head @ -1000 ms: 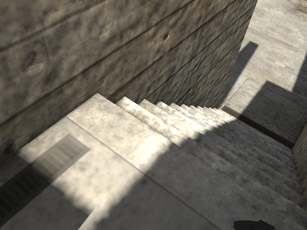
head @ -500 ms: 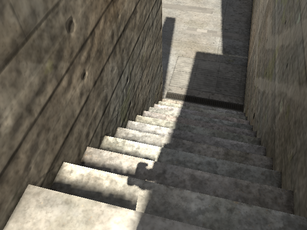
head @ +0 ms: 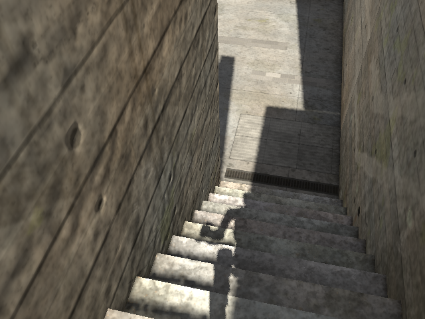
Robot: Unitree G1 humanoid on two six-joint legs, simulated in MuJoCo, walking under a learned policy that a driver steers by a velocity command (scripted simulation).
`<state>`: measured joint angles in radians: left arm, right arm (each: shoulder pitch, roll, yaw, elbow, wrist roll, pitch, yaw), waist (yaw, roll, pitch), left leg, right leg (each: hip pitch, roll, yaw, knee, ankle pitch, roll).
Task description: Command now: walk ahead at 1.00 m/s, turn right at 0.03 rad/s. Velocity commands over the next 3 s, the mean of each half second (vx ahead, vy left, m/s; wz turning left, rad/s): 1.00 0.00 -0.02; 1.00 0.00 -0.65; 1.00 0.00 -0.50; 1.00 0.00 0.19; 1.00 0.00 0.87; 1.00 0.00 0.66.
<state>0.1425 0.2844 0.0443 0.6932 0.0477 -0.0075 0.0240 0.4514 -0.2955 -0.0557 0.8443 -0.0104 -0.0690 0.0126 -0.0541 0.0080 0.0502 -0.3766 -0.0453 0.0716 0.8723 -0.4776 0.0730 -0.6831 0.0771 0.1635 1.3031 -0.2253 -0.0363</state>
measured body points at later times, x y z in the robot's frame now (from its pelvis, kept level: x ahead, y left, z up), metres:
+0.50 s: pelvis +0.40 -0.02 -0.35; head +0.37 -0.03 +0.10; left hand +0.34 +0.23 -0.48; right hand +0.52 -0.27 -0.46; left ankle +0.46 +0.06 -1.06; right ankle +0.20 -0.10 -0.81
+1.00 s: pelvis +0.73 -0.09 -0.65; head +0.72 -0.10 -0.20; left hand +0.72 +0.16 -0.79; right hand +0.81 -0.36 -0.76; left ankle +0.93 +0.01 -1.28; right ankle +0.61 -0.12 -1.31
